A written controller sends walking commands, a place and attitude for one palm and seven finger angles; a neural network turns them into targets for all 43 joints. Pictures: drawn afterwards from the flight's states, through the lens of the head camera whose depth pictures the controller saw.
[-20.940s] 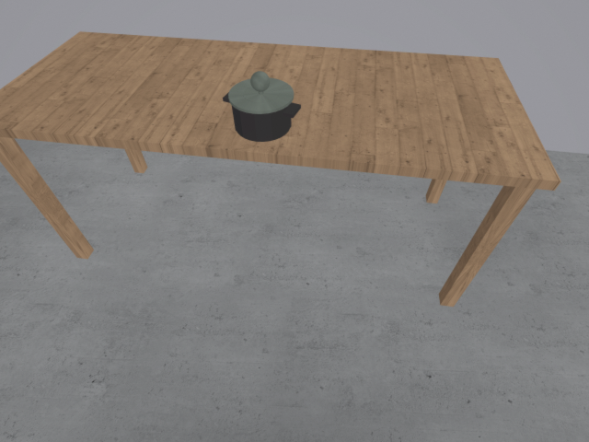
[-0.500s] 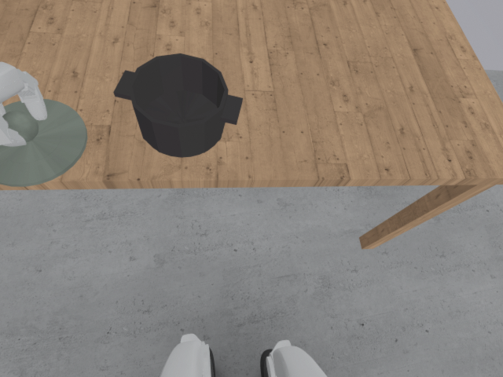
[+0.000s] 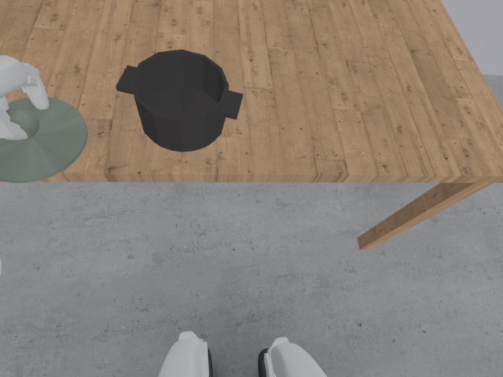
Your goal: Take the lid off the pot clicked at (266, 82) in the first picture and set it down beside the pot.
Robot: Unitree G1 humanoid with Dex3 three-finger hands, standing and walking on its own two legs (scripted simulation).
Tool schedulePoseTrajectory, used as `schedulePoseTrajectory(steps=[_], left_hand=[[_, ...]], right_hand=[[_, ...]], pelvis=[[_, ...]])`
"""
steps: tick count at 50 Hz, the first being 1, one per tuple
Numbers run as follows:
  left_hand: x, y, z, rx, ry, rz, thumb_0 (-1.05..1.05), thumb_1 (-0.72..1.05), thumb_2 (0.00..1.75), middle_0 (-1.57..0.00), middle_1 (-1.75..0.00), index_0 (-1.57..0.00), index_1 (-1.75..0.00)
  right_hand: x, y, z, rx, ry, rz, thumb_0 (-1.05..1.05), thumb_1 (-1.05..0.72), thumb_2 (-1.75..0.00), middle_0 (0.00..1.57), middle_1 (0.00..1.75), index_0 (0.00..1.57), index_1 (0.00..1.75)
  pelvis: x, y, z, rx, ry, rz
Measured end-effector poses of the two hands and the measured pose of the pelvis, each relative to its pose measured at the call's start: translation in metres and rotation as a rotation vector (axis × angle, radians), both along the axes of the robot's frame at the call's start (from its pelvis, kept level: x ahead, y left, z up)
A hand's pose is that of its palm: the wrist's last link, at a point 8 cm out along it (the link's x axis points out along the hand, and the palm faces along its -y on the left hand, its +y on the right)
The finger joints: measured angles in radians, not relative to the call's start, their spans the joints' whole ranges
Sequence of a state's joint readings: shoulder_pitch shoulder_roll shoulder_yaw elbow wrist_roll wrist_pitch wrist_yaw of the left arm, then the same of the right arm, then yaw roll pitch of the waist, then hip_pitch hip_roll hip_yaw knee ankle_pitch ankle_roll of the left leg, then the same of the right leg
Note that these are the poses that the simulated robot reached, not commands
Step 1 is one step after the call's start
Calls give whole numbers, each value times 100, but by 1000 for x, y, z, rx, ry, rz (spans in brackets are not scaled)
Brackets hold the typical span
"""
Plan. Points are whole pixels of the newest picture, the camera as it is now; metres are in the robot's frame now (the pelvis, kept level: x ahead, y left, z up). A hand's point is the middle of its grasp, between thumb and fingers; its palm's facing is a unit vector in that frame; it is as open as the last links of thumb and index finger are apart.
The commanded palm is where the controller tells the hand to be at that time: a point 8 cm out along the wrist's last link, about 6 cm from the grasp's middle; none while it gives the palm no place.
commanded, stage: open the fingers wide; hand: left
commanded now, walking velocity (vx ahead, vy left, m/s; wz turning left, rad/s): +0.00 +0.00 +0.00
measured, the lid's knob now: (20, 123) +0.52 +0.33 +0.01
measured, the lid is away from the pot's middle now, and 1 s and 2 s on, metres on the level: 0.25 0.25 0.25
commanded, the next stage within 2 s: raise the empty hand in 0.44 s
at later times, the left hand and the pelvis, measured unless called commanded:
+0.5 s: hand (8, 112) +0.50 +0.32 +0.05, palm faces -0.47 -0.11 -0.88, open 10.9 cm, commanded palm +0.55 +0.31 +0.11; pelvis +0.00 +0.00 +0.00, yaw +0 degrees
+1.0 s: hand out of the picture +0.51 +0.33 +0.09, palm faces -0.44 -0.12 -0.89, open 11.0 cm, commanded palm +0.55 +0.31 +0.16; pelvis +0.02 +0.00 +0.01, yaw +0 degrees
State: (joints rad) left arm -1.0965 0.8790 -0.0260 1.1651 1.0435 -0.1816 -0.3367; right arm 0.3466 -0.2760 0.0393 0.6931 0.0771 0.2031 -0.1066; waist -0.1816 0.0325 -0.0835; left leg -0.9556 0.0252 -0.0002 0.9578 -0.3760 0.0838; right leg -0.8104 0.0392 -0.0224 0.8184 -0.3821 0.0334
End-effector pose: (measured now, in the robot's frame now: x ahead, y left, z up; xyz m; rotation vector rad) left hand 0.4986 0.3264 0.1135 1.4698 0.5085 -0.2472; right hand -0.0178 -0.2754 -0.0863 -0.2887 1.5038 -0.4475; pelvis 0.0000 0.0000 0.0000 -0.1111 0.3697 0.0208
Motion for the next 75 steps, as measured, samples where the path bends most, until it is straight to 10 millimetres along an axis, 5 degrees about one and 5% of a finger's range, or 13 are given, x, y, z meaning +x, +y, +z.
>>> schedulePoseTrajectory(steps=[13, 30, 75], left_hand=[[6, -2, 1, 5, 8, 13, 0, 12, 53, -35, -96, -36, -96], [14, 4, -6, -1, 16, 21, 0, 6, 53, -32, -94, -32, -94], [10, 2, 92, 11, -58, 56, 0, 5, 53, -32, -93, -32, -93]], right_hand=[[-15, 8, -2, 23, 33, -31, 0, -90, -90, 20, 30, 20, 30], [-4, 6, -1, 5, 26, -26, 0, -90, -90, 20, 30, 20, 30], [23, 3, 11, 56, -56, -22, 0, -90, -90, 20, 30, 20, 30]], pelvis=[[1, 0, 0, -1, 6, -4], [5, 0, -2, -2, 22, -10], [21, -1, 22, 22, -62, -2]])
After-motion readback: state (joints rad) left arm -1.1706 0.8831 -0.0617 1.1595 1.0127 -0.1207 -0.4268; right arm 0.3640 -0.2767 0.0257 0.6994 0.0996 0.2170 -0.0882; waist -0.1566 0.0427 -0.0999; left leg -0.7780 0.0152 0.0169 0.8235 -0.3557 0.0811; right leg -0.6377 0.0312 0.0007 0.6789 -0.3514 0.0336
